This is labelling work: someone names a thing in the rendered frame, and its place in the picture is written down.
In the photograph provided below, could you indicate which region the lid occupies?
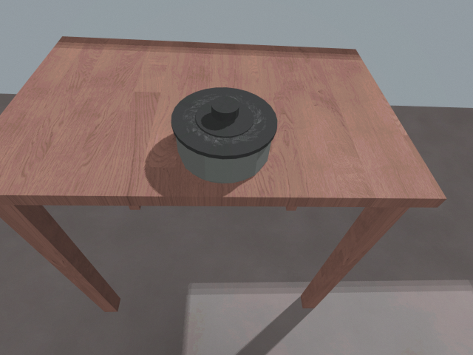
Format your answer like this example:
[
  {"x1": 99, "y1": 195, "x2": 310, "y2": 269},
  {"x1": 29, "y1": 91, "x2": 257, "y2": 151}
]
[{"x1": 171, "y1": 87, "x2": 277, "y2": 159}]

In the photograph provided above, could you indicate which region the knob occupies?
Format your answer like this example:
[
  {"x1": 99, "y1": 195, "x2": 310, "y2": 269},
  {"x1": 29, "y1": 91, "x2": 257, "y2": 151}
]
[{"x1": 211, "y1": 96, "x2": 239, "y2": 122}]

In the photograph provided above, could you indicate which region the table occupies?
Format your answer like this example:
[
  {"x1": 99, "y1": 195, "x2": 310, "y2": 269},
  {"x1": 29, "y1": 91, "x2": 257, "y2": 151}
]
[{"x1": 0, "y1": 36, "x2": 447, "y2": 312}]

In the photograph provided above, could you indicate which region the pot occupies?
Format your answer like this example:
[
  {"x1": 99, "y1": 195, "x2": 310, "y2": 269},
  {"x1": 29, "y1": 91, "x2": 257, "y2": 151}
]
[{"x1": 176, "y1": 138, "x2": 271, "y2": 183}]

